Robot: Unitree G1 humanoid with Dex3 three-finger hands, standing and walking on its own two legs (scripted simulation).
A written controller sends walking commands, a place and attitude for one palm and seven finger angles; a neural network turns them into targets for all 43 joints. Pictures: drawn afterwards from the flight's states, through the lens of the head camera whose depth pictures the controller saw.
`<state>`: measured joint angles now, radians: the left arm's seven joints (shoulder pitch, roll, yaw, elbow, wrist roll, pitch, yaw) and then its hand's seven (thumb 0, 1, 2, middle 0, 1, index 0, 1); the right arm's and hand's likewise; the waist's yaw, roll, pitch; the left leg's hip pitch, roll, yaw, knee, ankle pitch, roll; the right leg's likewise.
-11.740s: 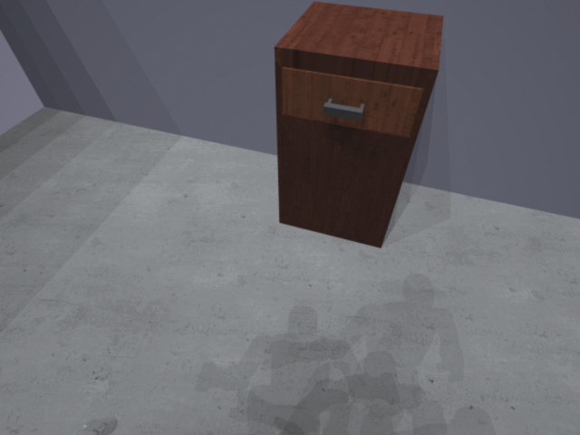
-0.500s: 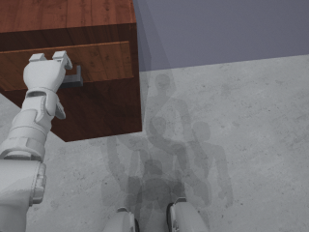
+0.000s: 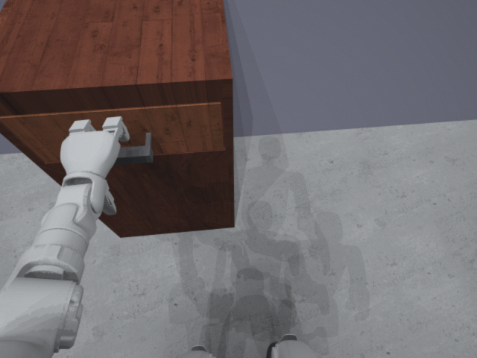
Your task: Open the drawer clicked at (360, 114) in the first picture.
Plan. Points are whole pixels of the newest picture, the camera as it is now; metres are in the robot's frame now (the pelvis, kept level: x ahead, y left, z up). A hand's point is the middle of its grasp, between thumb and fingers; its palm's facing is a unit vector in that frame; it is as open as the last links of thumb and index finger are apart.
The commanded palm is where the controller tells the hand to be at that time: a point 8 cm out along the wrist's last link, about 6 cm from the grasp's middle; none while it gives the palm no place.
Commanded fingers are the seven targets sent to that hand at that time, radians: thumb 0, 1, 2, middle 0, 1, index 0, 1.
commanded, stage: re-aim the fingers above the handle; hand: left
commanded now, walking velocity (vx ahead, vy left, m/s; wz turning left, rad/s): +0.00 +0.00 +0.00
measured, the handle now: (123, 147) +0.53 +0.25 -0.06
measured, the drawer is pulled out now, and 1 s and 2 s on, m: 0.00 0.00 0.00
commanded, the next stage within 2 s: lower the fingers behind the handle in 1.90 s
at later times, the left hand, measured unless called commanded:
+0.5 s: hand (106, 168) +0.44 +0.24 +0.00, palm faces -0.08 -0.01 -1.00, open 13.8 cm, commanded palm +0.43 +0.24 +0.05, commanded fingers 0.00 -0.50 0.30 -0.30 -1.20 -0.30 -1.20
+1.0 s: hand (111, 162) +0.45 +0.24 +0.00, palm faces -0.08 -0.02 -1.00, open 13.8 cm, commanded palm +0.44 +0.23 +0.05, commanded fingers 0.00 -0.50 0.30 -0.30 -1.20 -0.30 -1.20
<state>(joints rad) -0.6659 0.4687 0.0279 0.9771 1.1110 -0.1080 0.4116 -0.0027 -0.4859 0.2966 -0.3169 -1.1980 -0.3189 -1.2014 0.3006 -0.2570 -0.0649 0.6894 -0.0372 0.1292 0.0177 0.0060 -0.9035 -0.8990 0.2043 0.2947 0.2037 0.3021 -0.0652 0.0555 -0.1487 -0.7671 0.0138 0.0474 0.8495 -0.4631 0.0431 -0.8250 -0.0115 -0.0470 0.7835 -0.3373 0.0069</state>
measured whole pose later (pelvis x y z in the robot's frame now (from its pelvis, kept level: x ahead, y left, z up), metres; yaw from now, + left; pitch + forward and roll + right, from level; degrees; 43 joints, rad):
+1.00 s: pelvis -0.02 +0.00 -0.01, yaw -1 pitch +23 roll -1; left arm -0.78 0.53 0.04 1.09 1.10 -0.12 0.36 0.00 -0.48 0.30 -0.32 -1.20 -0.32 -1.20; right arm 0.37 -0.27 -0.05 0.71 -0.03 0.10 -0.01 0.01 -0.90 -0.90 0.20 0.29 0.20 0.30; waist -0.11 0.06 -0.14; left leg -0.84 0.02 0.06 0.89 -0.45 0.04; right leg -0.90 -0.01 -0.03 0.82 -0.32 0.00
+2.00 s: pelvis -0.01 +0.00 +0.00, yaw -1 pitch +22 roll -1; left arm -0.75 0.48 0.03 1.05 1.10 -0.08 0.37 0.00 -0.49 0.30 -0.32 -1.20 -0.32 -1.20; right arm 0.34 -0.26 -0.05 0.71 -0.03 0.12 0.00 0.01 -0.90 -0.90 0.20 0.29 0.20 0.30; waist -0.10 0.06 -0.15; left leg -0.79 0.02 0.05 0.87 -0.46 0.04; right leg -0.86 0.00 -0.03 0.81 -0.33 0.00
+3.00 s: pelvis -0.03 +0.00 -0.04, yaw +0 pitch +27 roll -2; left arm -0.84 0.53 0.02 1.13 1.12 -0.09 0.44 0.00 -0.49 0.30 -0.28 -1.25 -0.30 -1.21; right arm 0.33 -0.27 -0.04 0.72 -0.04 0.08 0.01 0.01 -0.90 -0.90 0.20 0.29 0.20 0.30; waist -0.12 0.06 -0.18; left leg -1.05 0.02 0.04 1.10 -0.52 0.04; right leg -1.11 -0.01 -0.04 1.01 -0.38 0.00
